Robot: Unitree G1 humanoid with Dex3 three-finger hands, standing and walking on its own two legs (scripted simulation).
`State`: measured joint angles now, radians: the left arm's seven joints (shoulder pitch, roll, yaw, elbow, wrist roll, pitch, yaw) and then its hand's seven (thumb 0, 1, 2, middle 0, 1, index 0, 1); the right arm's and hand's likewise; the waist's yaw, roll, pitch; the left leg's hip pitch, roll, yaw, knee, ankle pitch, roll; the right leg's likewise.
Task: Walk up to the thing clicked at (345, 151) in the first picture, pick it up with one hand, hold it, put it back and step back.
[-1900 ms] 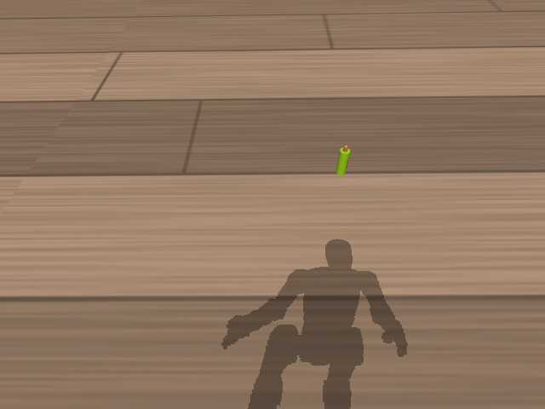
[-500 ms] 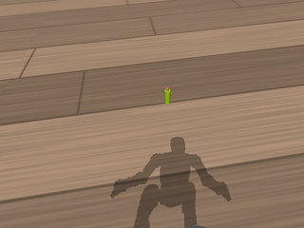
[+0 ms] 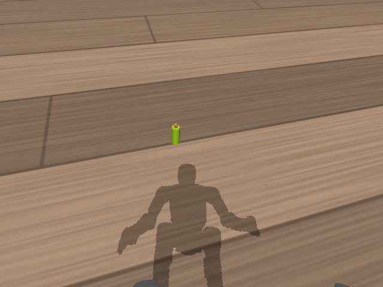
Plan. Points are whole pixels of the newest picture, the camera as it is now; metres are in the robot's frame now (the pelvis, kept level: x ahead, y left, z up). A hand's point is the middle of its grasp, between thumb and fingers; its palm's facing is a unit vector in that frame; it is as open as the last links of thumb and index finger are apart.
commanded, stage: walk up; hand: left
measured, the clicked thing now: (175, 133) +1.08 +0.12 -0.66
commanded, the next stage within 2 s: none
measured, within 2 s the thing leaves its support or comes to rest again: neither
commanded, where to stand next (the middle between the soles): +0.76 -0.05 m, yaw -5 degrees
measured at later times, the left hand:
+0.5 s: hand (127, 184) +0.37 +0.20 -0.10, palm faces -0.12 -0.91 -0.39, open 7.4 cm
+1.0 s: hand (117, 157) +0.49 +0.26 -0.14, palm faces -0.15 -0.93 -0.34, open 7.4 cm
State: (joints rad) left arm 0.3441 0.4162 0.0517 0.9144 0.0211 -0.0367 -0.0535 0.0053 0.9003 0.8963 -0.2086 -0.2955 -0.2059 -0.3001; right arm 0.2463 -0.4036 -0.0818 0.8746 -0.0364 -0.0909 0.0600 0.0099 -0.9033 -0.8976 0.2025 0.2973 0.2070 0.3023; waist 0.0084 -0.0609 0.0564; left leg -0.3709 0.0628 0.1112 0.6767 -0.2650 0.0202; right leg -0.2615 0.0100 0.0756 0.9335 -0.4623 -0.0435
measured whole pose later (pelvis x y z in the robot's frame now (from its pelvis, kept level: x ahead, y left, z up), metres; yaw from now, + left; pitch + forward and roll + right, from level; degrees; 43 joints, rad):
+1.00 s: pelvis +0.43 -0.01 +0.02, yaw -6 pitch -2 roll -1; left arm 0.34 0.44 0.03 0.89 0.00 -0.05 -0.03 0.01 0.90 0.90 -0.21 -0.30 -0.20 -0.30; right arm 0.26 -0.37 -0.05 0.82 -0.01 -0.09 0.05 0.01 -0.90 -0.90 0.20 0.30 0.21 0.30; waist 0.00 -0.04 0.09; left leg -0.28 0.05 0.08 0.55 -0.23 0.03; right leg -0.40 -0.01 0.03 1.09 -0.40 -0.05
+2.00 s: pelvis +0.67 -0.03 +0.01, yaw -4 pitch -2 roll +0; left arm 0.27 0.40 0.03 0.93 0.01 -0.01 -0.02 0.00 0.90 0.90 -0.21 -0.30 -0.20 -0.30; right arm 0.22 -0.38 -0.02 0.87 -0.03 -0.04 0.02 0.01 -0.90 -0.90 0.20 0.30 0.21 0.30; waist -0.01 -0.04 0.09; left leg -0.34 0.03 0.04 0.58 -0.21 0.02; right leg -0.37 -0.05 -0.01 0.84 -0.46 -0.03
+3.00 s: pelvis +0.71 -0.04 +0.03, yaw -4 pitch -2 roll +0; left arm 0.09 0.36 0.00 1.16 0.01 -0.01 -0.01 0.00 0.90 0.90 -0.21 -0.30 -0.20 -0.30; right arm 0.09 -0.35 0.00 1.16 -0.01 -0.01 0.01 0.01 -0.90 -0.90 0.20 0.30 0.20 0.30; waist 0.00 0.01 0.05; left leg -0.17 0.02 0.01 0.37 -0.17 -0.01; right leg -0.11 -0.04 -0.04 0.35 -0.20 0.03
